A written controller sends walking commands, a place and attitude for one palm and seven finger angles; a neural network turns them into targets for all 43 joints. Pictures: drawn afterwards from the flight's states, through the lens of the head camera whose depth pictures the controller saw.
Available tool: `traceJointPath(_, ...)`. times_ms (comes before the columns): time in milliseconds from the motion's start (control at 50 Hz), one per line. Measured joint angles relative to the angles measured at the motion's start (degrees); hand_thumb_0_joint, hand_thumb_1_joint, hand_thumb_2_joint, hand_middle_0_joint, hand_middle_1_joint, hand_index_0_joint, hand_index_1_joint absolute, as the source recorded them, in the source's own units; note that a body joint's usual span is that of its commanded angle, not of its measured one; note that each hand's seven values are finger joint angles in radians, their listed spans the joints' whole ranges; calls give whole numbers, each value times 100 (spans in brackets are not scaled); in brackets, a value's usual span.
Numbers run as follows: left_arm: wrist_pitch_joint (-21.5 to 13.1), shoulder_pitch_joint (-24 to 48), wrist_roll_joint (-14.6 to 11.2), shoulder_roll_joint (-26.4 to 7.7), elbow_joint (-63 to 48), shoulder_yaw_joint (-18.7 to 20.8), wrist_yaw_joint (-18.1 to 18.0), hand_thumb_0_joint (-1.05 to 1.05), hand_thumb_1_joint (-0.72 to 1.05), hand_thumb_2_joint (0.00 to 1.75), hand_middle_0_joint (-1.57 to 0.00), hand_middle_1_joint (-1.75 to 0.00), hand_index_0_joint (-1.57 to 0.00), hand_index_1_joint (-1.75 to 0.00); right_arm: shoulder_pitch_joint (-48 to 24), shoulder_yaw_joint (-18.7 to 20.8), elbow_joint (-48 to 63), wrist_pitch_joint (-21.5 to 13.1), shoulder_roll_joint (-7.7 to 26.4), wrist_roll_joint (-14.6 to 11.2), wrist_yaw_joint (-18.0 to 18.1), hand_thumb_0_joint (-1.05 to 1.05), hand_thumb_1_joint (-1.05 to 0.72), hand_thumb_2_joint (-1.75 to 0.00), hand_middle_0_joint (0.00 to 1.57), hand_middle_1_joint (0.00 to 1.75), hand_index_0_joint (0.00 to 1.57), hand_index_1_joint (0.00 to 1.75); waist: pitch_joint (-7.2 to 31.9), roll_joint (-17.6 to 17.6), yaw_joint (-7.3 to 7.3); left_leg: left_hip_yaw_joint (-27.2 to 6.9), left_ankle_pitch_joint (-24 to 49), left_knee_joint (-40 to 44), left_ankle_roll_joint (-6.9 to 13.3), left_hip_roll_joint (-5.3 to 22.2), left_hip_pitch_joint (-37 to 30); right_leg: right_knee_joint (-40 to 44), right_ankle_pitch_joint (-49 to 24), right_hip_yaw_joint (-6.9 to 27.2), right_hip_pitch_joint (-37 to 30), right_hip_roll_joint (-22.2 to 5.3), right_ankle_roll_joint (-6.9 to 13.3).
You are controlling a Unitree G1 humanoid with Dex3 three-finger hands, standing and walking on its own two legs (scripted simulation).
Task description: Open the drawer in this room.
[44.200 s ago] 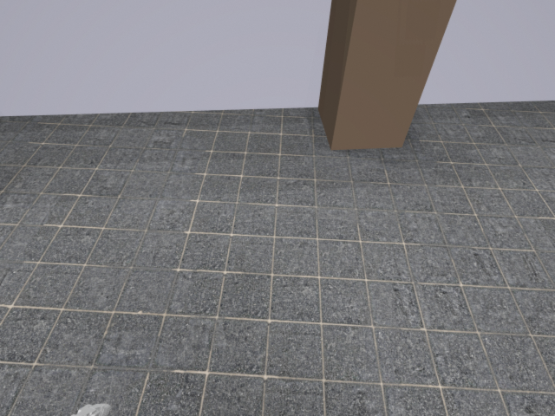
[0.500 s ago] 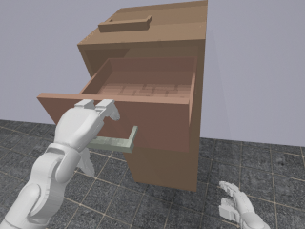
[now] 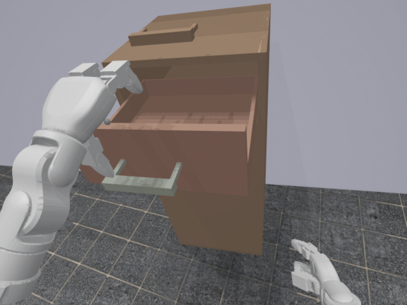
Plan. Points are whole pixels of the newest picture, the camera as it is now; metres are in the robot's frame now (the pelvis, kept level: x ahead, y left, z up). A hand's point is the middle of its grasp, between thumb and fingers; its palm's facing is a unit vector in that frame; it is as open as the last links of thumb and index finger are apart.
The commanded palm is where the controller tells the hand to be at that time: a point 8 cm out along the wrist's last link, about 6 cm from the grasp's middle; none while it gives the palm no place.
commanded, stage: lift the hand off the handle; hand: left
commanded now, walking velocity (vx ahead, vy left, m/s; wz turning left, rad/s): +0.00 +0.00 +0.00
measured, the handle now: (144, 175) +0.31 +0.17 +0.14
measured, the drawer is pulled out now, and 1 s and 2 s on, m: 0.26 0.26 0.26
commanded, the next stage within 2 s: draw the hand back to the body in 0.18 s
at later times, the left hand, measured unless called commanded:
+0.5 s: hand (100, 122) +0.29 +0.18 +0.28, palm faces +0.39 -0.08 -0.92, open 13.8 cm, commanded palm +0.21 +0.20 +0.34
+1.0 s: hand (74, 137) +0.23 +0.18 +0.30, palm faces +0.39 -0.65 -0.66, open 13.7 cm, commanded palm +0.18 +0.24 +0.33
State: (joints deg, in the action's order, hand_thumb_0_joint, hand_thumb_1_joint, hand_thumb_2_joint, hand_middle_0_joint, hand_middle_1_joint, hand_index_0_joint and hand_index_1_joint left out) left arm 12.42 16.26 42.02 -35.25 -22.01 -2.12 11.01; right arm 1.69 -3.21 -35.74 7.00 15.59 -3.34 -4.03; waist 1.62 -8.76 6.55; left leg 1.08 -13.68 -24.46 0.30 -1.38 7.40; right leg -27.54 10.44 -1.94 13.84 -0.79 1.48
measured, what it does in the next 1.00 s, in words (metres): stands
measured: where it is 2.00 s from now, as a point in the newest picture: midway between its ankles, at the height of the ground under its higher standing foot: outside the picture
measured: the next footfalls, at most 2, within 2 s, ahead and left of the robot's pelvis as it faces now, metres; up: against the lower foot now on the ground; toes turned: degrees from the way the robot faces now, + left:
none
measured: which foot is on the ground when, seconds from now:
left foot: down 0.00-1.00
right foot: down 0.00-1.00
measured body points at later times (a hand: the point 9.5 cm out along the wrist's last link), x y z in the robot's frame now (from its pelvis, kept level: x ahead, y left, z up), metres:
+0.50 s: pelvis +0.01 +0.00 +0.00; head -0.01 -0.07 +0.44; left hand +0.26 +0.18 +0.33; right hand +0.25 -0.18 -0.10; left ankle +0.00 +0.12 -0.74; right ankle +0.05 -0.10 -0.74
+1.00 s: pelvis +0.01 +0.01 +0.00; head +0.00 -0.04 +0.45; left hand +0.20 +0.22 +0.33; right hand +0.26 -0.18 -0.08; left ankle +0.00 +0.12 -0.74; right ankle +0.05 -0.10 -0.74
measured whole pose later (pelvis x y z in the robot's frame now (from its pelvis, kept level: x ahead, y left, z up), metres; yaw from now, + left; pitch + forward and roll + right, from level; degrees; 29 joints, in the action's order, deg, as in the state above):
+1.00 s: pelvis +0.01 +0.01 +0.00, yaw +0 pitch -3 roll +0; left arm 0.2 -5.1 4.0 -30.8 -39.6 19.3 3.7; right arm 3.3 -3.3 -33.3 0.8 13.6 -2.1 -0.4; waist -0.6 -7.1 5.1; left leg 0.6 -16.6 -27.4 0.8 -0.3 7.6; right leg -26.3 11.2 -2.5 12.1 0.3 1.0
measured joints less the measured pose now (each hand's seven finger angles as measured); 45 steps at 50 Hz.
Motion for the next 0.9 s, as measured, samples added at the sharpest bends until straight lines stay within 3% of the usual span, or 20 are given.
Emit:
traceJointPath(80, 191, 117, -81, 4, -50, 259, 105, 0, -50, 30, -35, -122, -33, -121, 12, -23, 168, 120, 41, -61, -58, 1, -91, -90, 20, 30, 19, 30, 7, 18, -82, 59, -36, -82, 1, 15, 93, -77, 9, 56, 112, 19, -2)
traceJointPath(220, 247, -66, -119, 61, -314, 145, 144, 0, -50, 30, -32, -121, -32, -120, 62, -2, 273, 238, 124, -61, -80, 1, -91, -90, 20, 30, 19, 30, -44, 74, -135, 115, -128, -242, 13, 22, 201, -236, 81, 110, 240, 30, -7)
traceJointPath(360, 221, -225, -149, -67, -535, 126, 87, 0, -50, 30, -32, -121, -33, -120, 87, 54, 203, 256, 134, -33, -92, 1, -91, -90, 19, 30, 19, 30, -56, 49, -95, 129, -194, -303, 26, 18, 207, -295, 140, 126, 250, 27, -18)
traceJointPath(520, 262, -701, -334, -210, -924, 642, 65, 0, -50, 30, -32, -121, -32, -120, 48, -2, 270, 317, 76, -73, -139, 1, -91, -90, 19, 30, 19, 30, -28, -7, -48, 122, -228, -304, 39, 12, 217, -295, 177, 121, 255, 20, -37)
traceJointPath(740, 238, -1320, -441, -417, -1376, 897, 47, 0, -50, 30, -32, -121, -32, -120, -52, -59, 300, 250, 62, -40, -62, 1, -91, -90, 20, 30, 19, 30, -30, 15, 78, 40, -292, -380, 48, 7, 208, -292, 229, 40, 180, 5, -50)
traceJointPath(900, 245, -1635, -556, -616, -1413, 1286, 127, 0, -50, 30, -32, -121, -32, -120, -58, -67, 329, 205, 83, -43, 5, 1, -91, -90, 20, 30, 19, 30, 9, 41, 74, 1, -290, -365, 61, 2, 200, -220, 207, 3, 130, -3, -68)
